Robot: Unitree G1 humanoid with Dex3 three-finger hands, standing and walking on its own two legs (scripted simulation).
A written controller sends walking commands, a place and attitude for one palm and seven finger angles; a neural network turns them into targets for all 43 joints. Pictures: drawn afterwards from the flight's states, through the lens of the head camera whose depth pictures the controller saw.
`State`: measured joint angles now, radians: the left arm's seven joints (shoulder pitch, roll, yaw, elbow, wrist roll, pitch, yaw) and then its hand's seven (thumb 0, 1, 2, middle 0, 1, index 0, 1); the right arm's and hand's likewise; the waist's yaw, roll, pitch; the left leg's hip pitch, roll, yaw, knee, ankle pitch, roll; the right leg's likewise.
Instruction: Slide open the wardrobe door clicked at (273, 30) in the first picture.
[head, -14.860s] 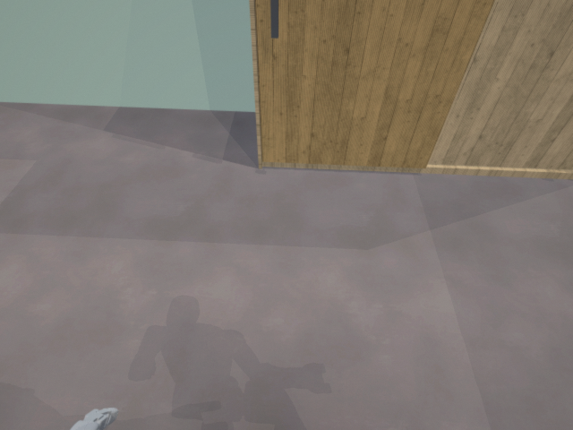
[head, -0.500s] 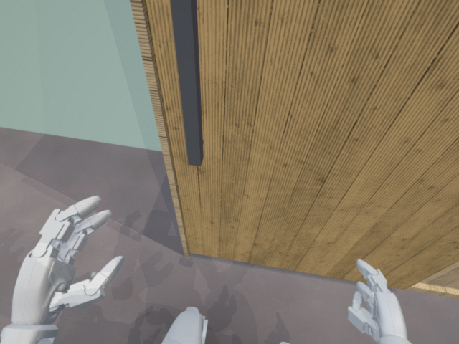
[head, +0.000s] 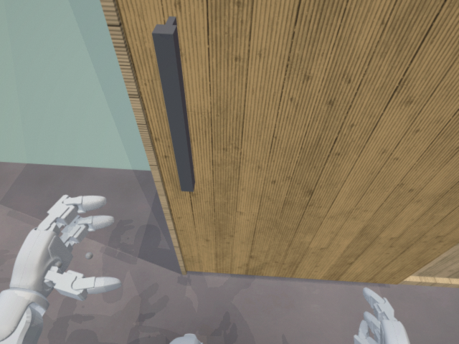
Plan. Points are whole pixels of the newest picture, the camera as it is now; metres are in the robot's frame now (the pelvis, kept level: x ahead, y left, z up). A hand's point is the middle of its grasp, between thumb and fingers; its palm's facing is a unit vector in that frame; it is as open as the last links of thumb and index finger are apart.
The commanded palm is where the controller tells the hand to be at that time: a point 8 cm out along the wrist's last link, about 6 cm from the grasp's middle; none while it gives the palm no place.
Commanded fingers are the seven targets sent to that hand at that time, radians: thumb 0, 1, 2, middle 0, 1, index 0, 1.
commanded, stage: raise the hand with hooked fingers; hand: left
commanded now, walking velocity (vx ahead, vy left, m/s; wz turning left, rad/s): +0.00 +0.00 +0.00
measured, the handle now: (181, 120) +0.46 +0.13 +0.15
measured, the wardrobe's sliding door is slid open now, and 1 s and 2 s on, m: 0.00 0.00 0.00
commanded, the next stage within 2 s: move the hooked fingers beside the handle in 1.00 s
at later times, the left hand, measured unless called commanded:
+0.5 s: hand (34, 199) +0.26 +0.28 +0.17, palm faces +0.10 -0.99 -0.09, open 13.9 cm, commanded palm +0.23 +0.32 +0.16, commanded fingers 0.00 -0.50 0.30 -0.30 -1.20 -0.30 -1.20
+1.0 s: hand (64, 198) +0.27 +0.26 +0.15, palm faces +0.06 -1.00 -0.06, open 14.0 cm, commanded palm +0.24 +0.30 +0.16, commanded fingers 0.00 -0.50 0.30 -0.30 -1.20 -0.30 -1.20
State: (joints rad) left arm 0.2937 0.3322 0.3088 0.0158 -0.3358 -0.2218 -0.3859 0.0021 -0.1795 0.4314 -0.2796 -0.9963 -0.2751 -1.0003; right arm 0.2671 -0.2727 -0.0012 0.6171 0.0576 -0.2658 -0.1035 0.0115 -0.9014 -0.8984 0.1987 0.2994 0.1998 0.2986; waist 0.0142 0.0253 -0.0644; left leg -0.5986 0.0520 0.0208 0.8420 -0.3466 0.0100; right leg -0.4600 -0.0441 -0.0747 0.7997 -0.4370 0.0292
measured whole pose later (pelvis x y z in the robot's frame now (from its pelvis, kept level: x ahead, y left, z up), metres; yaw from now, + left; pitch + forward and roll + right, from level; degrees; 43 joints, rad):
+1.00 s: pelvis +0.00 -0.02 +0.02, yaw +0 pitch +0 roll -1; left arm -0.02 0.43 0.44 0.24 -0.35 -0.02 -0.46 -0.01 -0.50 0.30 -0.30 -1.20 -0.30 -1.20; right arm 0.26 -0.28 0.05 0.62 0.08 -0.26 -0.13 0.01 -0.90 -0.90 0.20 0.30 0.20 0.30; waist 0.03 0.06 -0.03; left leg -0.38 0.06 0.02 0.62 -0.25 -0.01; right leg -0.25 -0.03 -0.08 0.60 -0.35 0.01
